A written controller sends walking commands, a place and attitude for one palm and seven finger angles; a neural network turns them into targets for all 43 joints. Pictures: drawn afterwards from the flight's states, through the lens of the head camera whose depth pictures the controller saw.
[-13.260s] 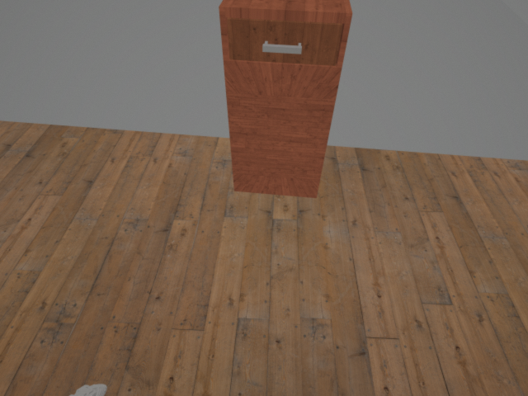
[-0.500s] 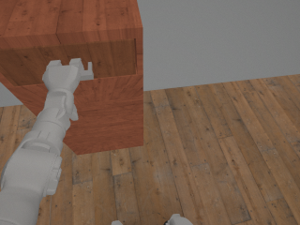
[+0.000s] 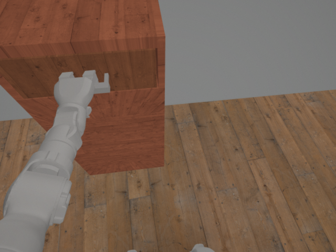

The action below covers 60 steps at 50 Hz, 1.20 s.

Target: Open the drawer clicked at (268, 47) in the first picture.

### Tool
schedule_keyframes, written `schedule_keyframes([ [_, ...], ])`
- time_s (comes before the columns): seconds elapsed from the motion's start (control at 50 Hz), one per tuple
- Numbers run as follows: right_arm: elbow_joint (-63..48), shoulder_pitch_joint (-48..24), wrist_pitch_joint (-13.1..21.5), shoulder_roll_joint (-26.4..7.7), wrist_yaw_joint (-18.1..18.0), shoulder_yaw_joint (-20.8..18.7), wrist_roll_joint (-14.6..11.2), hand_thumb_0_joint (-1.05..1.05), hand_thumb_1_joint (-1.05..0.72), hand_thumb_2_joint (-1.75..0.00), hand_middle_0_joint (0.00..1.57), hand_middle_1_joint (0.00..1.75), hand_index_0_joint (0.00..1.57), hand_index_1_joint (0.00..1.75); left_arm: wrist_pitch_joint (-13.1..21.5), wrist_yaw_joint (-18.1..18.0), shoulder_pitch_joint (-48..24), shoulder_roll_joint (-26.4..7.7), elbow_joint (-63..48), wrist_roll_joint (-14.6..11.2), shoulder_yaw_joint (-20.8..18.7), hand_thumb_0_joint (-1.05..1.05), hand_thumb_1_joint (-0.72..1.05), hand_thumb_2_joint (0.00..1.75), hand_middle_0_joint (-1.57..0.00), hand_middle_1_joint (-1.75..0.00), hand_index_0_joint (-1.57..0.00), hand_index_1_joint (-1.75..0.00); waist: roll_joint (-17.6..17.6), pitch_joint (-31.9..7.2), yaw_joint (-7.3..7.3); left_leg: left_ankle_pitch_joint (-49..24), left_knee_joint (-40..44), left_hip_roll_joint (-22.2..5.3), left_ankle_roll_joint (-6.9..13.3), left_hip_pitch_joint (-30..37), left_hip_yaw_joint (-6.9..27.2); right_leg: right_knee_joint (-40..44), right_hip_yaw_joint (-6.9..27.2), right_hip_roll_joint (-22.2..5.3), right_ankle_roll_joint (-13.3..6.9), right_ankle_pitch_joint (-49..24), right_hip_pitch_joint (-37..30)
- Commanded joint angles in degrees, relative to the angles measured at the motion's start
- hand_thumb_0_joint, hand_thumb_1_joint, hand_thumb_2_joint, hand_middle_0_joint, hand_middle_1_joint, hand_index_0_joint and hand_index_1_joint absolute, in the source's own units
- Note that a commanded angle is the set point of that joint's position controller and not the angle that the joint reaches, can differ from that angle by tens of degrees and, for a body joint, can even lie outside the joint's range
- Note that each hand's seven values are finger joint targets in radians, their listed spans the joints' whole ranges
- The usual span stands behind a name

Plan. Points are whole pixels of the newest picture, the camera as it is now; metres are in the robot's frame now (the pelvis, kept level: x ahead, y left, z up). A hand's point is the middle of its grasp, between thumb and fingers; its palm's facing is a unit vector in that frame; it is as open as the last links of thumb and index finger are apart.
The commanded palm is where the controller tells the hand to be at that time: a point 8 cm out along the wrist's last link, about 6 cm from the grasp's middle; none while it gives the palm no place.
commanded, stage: close the thumb around the handle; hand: left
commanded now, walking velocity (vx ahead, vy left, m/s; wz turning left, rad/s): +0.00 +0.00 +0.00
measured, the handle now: (83, 83) +0.54 +0.20 +0.05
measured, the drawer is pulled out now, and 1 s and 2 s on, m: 0.00 0.05 0.17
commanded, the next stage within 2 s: pull the drawer open in 0.24 s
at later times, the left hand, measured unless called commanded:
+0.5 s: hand (83, 105) +0.48 +0.20 +0.03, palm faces -0.03 -0.03 -1.00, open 5.5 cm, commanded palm +0.44 +0.20 +0.08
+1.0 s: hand (82, 122) +0.43 +0.19 +0.03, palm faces -0.01 -0.04 -1.00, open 5.5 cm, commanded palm +0.39 +0.19 +0.08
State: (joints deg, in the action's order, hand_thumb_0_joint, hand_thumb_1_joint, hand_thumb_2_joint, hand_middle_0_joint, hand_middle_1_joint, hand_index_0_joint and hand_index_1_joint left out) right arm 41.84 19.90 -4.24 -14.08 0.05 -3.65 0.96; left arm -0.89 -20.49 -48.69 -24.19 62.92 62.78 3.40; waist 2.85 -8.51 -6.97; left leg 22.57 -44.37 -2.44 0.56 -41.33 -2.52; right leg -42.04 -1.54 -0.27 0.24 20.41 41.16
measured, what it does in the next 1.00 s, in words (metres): stands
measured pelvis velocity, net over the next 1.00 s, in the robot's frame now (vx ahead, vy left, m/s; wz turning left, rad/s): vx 0.02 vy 0.00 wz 0.00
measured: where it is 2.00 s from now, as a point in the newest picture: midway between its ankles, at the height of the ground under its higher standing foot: outside the picture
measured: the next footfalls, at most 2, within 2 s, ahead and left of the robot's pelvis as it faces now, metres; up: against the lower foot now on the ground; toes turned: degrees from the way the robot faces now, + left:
none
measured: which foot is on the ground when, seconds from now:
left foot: down 0.00-1.00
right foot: down 0.00-1.00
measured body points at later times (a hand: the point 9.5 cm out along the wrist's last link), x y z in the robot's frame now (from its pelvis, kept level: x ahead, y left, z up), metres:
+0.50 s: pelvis +0.00 +0.00 +0.00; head +0.09 +0.00 +0.44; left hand +0.48 +0.20 +0.08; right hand +0.01 -0.27 -0.13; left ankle -0.03 +0.11 -0.71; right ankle -0.01 -0.13 -0.71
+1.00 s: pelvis +0.02 +0.00 +0.01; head +0.08 -0.01 +0.46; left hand +0.43 +0.19 +0.08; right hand +0.11 -0.26 -0.12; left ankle -0.03 +0.11 -0.71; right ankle -0.01 -0.13 -0.71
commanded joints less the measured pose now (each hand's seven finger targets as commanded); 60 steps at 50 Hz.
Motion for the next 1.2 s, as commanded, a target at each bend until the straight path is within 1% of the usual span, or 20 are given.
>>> schedule_keyframes([
  [0.0, -3.08, 8.12, 0.76, -9.26, -0.97, -3.32, 0.30, 0.00, -0.90, -0.90, 0.20, 0.30, 0.20, 0.30, -0.02, -2.15, -22.72, -12.22, -9.84, 0.15, -2.77, 0.00, 0.84, 0.88, -0.40, -1.34, -0.40, -1.34, -0.37, -23.39, -0.52, -27.92, 2.42, 2.88, 1.53, 15.37, 0.42, 2.80, -0.16, 3.18, -1.58, -25.18, -12.84],
  [0.1, -3.28, 7.98, 0.79, -9.16, -0.87, -3.44, 0.28, 0.00, -0.90, -0.90, 0.20, 0.30, 0.20, 0.30, 0.49, -2.06, -21.93, -12.33, -11.41, 0.01, -3.21, 0.00, 0.90, 0.90, -0.40, -1.35, -0.40, -1.35, 1.00, -24.13, 0.05, -29.67, 2.27, 2.70, 1.44, 16.60, 0.43, 2.63, -0.12, 3.27, -1.67, -25.65, -12.77],
  [0.14, -3.39, 8.09, 0.77, -9.09, -0.92, -3.45, 0.28, 0.00, -0.90, -0.90, 0.20, 0.30, 0.20, 0.30, 0.38, -2.06, -20.89, -11.98, -10.50, 0.11, -3.05, 0.00, 0.90, 0.90, -0.40, -1.35, -0.40, -1.35, -0.28, -24.08, -0.01, -29.47, 2.27, 2.83, 1.54, 15.83, 0.36, 2.60, -0.09, 3.25, -1.59, -26.04, -13.45],
  [0.18, -3.15, 7.80, 0.84, -9.29, -0.98, -3.29, 0.06, 0.00, -0.90, -0.90, 0.20, 0.30, 0.20, 0.30, 0.09, -2.19, -21.98, -12.21, -9.58, 0.35, -2.77, 0.00, 0.90, 0.90, -0.40, -1.35, -0.40, -1.35, -1.14, -21.32, -0.41, -26.71, 2.77, 2.79, 1.49, 14.42, 0.39, 2.98, -0.23, 3.26, -1.63, -24.01, -12.24],
  [0.26, -2.86, 8.20, 0.97, -9.21, -0.92, -3.55, 0.27, 0.00, -0.90, -0.90, 0.20, 0.30, 0.20, 0.30, 0.14, -2.53, -23.38, -13.05, -11.03, 0.73, -3.53, 0.00, 0.90, 0.90, -0.40, -1.35, -0.40, -1.35, 1.41, -24.16, -0.15, -29.10, 2.27, 2.64, 1.38, 16.64, 0.65, 2.35, -0.21, 3.32, -1.83, -24.58, -11.87],
  [0.32, -2.65, 8.27, 1.03, -9.09, -0.82, -3.64, 0.34, 0.00, -0.90, -0.90, 0.20, 0.30, 0.20, 0.30, 0.05, -2.50, -24.16, -10.69, -10.94, 0.40, -1.97, 0.00, 0.90, 0.90, -0.40, -1.35, -0.40, -1.35, 0.79, -23.74, -0.84, -30.05, 2.10, 2.53, 1.36, 17.00, 0.75, 2.56, -0.39, 3.35, -1.83, -24.77, -11.42],
  [0.36, -3.18, 8.03, 0.95, -9.06, -0.75, -3.69, 0.23, 0.00, -0.90, -0.90, 0.20, 0.30, 0.20, 0.30, -0.14, -2.30, -19.80, -11.31, -10.45, 0.31, -3.13, 0.00, 0.90, 0.90, -0.40, -1.35, -0.40, -1.35, 0.43, -24.69, 0.58, -30.35, 2.28, 2.57, 1.31, 17.13, 0.75, 2.40, -0.34, 3.40, -1.82, -24.90, -12.45],
  [0.38, -3.51, 7.60, 0.94, -8.87, -0.66, -3.58, 0.21, 0.00, -0.90, -0.90, 0.20, 0.30, 0.20, 0.30, -0.21, -2.04, -19.77, -8.34, -11.02, 0.03, -0.60, 0.00, 0.90, 0.90, -0.40, -1.35, -0.40, -1.35, 0.52, -23.66, 0.14, -29.45, 2.55, 2.64, 1.34, 17.04, 0.49, 2.85, -0.44, 3.43, -1.75, -24.53, -12.20],
  [0.46, -4.19, 7.09, 0.83, -8.84, -0.56, -3.72, 0.12, 0.00, -0.90, -0.90, 0.20, 0.30, 0.20, 0.30, 0.33, -1.52, -14.09, -10.41, -13.64, -0.62, -3.36, 0.00, 0.90, 0.90, -0.40, -1.35, -0.40, -1.35, 0.86, -25.83, 2.33, -33.44, 2.76, 2.39, 1.41, 18.44, 0.41, 2.57, -0.32, 3.36, -1.85, -27.28, -15.02],
  [0.54, -5.05, 6.01, 0.63, -8.74, -0.35, -3.71, -0.17, 0.00, -0.90, -0.90, 0.20, 0.30, 0.20, 0.30, 0.20, -1.12, -8.94, -8.09, -15.86, -0.97, -2.08, 0.00, 0.90, 0.90, -0.40, -1.35, -0.40, -1.35, -0.73, -23.66, 2.99, -34.49, 3.50, 2.16, 1.48, 18.17, 0.21, 2.99, -0.53, 3.34, -1.75, -28.02, -15.86],
  [0.6, -5.79, 5.02, 0.62, -8.48, 0.16, -3.98, -0.34, 0.00, -0.90, -0.90, 0.20, 0.30, 0.20, 0.30, -0.41, -1.30, -5.78, -6.02, -21.38, -1.01, -0.94, 0.00, 0.90, 0.90, -0.40, -1.35, -0.40, -1.35, 0.94, -24.60, 3.75, -39.30, 3.43, 1.78, 1.36, 21.05, 0.55, 2.91, -0.77, 3.45, -1.87, -29.12, -15.78],
  [0.76, -6.71, 2.00, 0.06, -8.35, 0.42, -3.83, -0.81, 0.00, -0.90, -0.90, 0.20, 0.30, 0.20, 0.30, -3.69, -1.20, 1.46, -3.89, -27.75, -1.89, 0.15, 0.00, 0.90, 0.90, -0.40, -1.35, -0.40, -1.35, -1.29, -21.55, 4.13, -40.97, 4.32, 1.68, 1.41, 22.81, 0.78, 3.82, -1.22, 3.39, -1.77, -30.48, -17.27],
  [0.82, -7.41, 0.53, -0.25, -8.30, 0.23, -3.65, -0.82, 0.00, -0.90, -0.90, 0.20, 0.30, 0.20, 0.30, -4.31, -0.96, 2.62, -4.56, -31.46, -1.65, 0.00, 0.00, 0.90, 0.90, -0.40, -1.35, -0.40, -1.35, -0.17, -22.46, 4.75, -42.45, 4.52, 1.88, 1.25, 23.88, 0.81, 3.86, -0.95, 3.21, -1.98, -31.44, -18.84],
  [0.86, -7.66, -0.42, -0.17, -7.85, 0.36, -3.53, -0.99, 0.00, -0.90, -0.90, 0.20, 0.30, 0.20, 0.30, -4.86, -0.62, 4.07, -0.79, -32.23, -2.10, 2.79, 0.00, 0.90, 0.90, -0.40, -1.35, -0.40, -1.35, -0.35, -20.21, 4.37, -42.24, 4.70, 1.67, 1.24, 24.67, 0.95, 4.12, -1.46, 3.26, -1.89, -30.41, -17.27],
  [0.92, -8.16, -1.83, -0.46, -8.05, -0.16, -3.20, -0.94, 0.00, -0.90, -0.90, 0.20, 0.30, 0.20, 0.30, -5.22, -0.34, 4.95, -3.22, -33.18, -1.83, 1.22, 0.00, 0.90, 0.90, -0.40, -1.35, -0.40, -1.35, -1.74, -19.77, 4.62, -39.08, 5.28, 2.21, 1.29, 23.66, 0.56, 4.71, -1.04, 3.04, -2.01, -30.32, -19.25],
  [1.04, -9.41, -4.02, -0.52, -7.38, -0.69, -2.73, -1.09, 0.00, -0.90, -0.90, 0.20, 0.30, 0.20, 0.30, -5.06, 0.33, 10.53, -2.59, -35.05, -1.74, 1.29, 0.00, 0.90, 0.90, -0.40, -1.35, -0.40, -1.35, -2.08, -19.11, 5.94, -37.78, 5.78, 2.83, 1.31, 23.42, 0.04, 4.69, -0.78, 2.74, -2.07, -31.39, -21.28],
  [1.06, -9.52, -4.59, -0.46, -7.34, -0.78, -2.56, -1.09, 0.00, -0.90, -0.90, 0.20, 0.30, 0.20, 0.30, -4.97, 0.40, 9.77, -1.33, -35.74, -1.84, 2.58, 0.00, 0.90, 0.90, -0.40, -1.35, -0.40, -1.35, -2.78, -17.61, 5.35, -36.70, 5.95, 2.82, 1.34, 23.20, 0.08, 4.89, -1.03, 2.77, -1.96, -30.99, -20.56],
  [1.12, -10.00, -5.49, -0.35, -7.45, -1.06, -2.52, -0.97, 0.00, -0.90, -0.90, 0.20, 0.30, 0.20, 0.30, -4.63, 0.42, 12.38, -3.98, -37.76, -1.71, 0.06, 0.00, 0.90, 0.90, -0.40, -1.35, -0.40, -1.35, -2.47, -19.06, 6.63, -36.70, 6.23, 3.07, 1.22, 22.94, -0.14, 4.79, -0.49, 2.58, -2.17, -31.91, -22.97],
  [1.16, -10.50, -6.18, -0.05, -6.92, -0.98, -2.44, -1.08, 0.00, -0.90, -0.90, 0.20, 0.30, 0.20, 0.30, -4.69, 0.46, 14.30, -1.07, -39.14, -1.85, 2.32, 0.00, 0.90, 0.90, -0.40, -1.35, -0.40, -1.35, -2.70, -17.87, 6.37, -36.80, 6.15, 3.07, 1.28, 23.45, -0.18, 4.84, -0.79, 2.61, -2.01, -32.02, -22.09],
  [1.18, -10.35, -6.32, 0.02, -6.98, -0.92, -2.52, -1.09, 0.00, -0.90, -0.90, 0.20, 0.30, 0.20, 0.30, -4.63, 0.41, 15.19, -1.63, -39.64, -1.87, 1.55, 0.00, 0.90, 0.90, -0.40, -1.35, -0.40, -1.35, -2.60, -17.61, 6.67, -37.58, 6.13, 2.95, 1.22, 23.58, -0.14, 4.77, -0.66, 2.60, -2.04, -32.25, -22.00],
])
